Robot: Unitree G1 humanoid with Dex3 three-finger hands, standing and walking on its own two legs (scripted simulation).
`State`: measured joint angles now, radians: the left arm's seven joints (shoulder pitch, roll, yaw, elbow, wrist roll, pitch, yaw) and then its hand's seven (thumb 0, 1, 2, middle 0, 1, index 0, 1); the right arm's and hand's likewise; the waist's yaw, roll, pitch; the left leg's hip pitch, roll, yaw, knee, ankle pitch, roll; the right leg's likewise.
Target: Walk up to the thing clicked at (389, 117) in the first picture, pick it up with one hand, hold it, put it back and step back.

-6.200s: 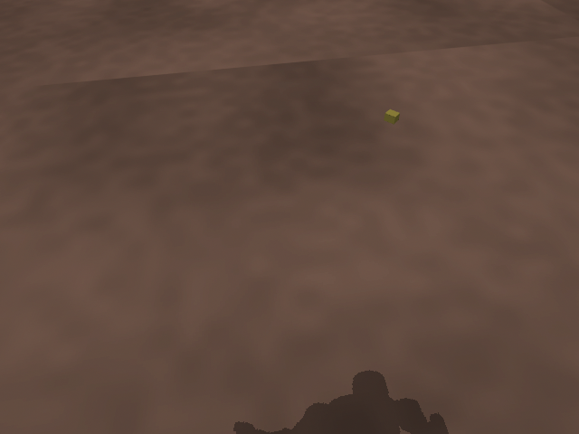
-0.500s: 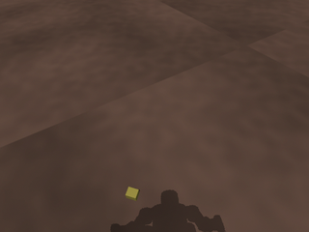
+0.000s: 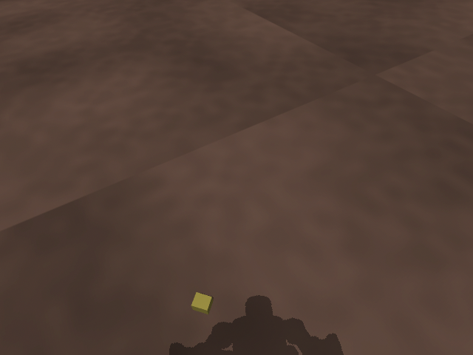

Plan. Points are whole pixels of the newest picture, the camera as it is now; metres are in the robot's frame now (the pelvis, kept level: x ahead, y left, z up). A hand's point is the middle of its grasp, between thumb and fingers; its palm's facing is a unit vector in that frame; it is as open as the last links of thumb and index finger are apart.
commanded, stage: stand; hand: left
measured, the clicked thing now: (202, 303) +0.48 +0.17 -0.76
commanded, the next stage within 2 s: walk up in 2.00 s
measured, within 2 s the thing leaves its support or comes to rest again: neither
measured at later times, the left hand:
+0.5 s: hand out of the picture +0.10 +0.25 -0.16, palm faces -0.01 -0.94 -0.34, open 7.4 cm
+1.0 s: hand out of the picture +0.09 +0.25 -0.16, palm faces -0.01 -0.94 -0.34, open 7.4 cm
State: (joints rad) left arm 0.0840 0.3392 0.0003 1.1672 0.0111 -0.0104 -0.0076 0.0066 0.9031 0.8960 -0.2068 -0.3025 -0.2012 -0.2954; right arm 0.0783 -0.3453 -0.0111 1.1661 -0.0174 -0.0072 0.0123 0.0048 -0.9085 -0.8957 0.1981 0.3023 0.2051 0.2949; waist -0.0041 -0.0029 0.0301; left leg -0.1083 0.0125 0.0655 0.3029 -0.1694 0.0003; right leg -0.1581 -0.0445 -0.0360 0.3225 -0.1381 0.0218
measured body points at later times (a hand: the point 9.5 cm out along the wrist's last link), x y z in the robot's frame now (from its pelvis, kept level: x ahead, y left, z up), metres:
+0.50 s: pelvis +0.02 +0.00 +0.00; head +0.03 -0.01 +0.45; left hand +0.10 +0.30 -0.13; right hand +0.11 -0.30 -0.13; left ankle +0.00 +0.12 -0.75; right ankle +0.02 -0.13 -0.75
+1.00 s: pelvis +0.02 -0.01 +0.00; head +0.03 -0.01 +0.45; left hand +0.09 +0.30 -0.13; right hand +0.10 -0.30 -0.13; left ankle +0.00 +0.12 -0.75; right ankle +0.02 -0.13 -0.75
